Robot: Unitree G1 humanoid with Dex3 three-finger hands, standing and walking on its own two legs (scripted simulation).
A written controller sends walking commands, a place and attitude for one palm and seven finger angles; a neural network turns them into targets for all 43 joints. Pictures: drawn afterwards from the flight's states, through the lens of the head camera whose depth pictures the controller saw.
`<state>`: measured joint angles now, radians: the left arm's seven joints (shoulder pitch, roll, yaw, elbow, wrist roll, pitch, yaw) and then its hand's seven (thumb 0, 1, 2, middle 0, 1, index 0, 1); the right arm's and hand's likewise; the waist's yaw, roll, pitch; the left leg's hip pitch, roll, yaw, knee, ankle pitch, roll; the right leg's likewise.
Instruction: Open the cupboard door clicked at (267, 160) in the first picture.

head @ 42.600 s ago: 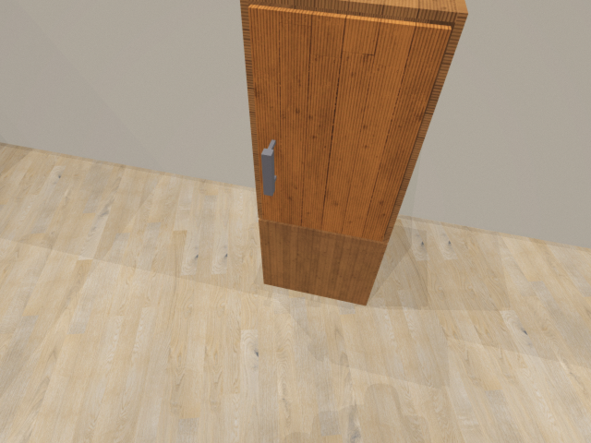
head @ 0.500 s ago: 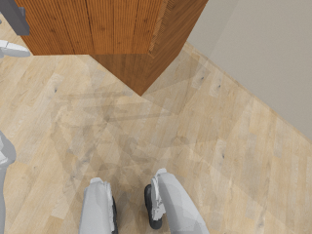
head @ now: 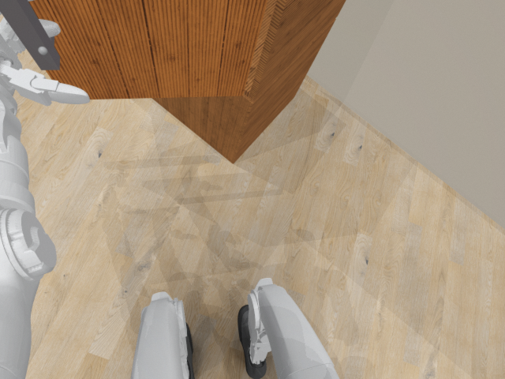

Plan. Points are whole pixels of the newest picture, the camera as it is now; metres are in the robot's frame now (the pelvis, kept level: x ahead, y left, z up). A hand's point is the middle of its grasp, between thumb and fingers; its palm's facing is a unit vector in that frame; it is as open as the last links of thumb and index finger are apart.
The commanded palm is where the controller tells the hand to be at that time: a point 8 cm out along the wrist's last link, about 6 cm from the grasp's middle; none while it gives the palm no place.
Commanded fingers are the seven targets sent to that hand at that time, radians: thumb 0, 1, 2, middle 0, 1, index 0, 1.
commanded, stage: slide the fingers in behind the handle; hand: left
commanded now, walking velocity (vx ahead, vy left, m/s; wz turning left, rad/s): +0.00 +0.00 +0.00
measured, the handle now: (29, 14) +0.62 +0.24 +0.05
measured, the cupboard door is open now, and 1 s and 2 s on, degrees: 47 47 80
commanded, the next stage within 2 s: close the thumb around the handle in 0.34 s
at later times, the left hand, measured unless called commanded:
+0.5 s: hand (39, 51) +0.56 +0.23 +0.05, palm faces +0.05 -1.00 -0.03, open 14.0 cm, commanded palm +0.55 +0.24 +0.04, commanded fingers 0.00 -0.28 0.40 -0.32 -1.22 -0.32 -1.22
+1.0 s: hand (37, 50) +0.56 +0.23 +0.05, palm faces +0.05 -1.00 -0.02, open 6.5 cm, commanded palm +0.55 +0.25 +0.04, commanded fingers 0.00 0.90 0.90 -0.40 -1.35 -0.40 -1.35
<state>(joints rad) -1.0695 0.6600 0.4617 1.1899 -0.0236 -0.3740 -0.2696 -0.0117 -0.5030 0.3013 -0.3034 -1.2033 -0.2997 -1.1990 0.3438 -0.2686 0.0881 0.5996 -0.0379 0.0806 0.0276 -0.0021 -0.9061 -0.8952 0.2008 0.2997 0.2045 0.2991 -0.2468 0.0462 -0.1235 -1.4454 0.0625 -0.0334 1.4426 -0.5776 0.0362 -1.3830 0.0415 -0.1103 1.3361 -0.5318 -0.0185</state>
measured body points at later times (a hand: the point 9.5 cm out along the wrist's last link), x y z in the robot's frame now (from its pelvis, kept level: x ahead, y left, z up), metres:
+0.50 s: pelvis +0.00 +0.00 +0.00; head +0.20 +0.04 +0.40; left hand +0.55 +0.28 +0.05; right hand -0.01 -0.26 -0.10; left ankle +0.03 +0.10 -0.58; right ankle +0.04 -0.12 -0.58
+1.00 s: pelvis +0.00 +0.00 +0.00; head +0.20 +0.05 +0.40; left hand +0.55 +0.28 +0.05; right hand +0.00 -0.26 -0.10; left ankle +0.03 +0.10 -0.58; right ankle +0.04 -0.12 -0.58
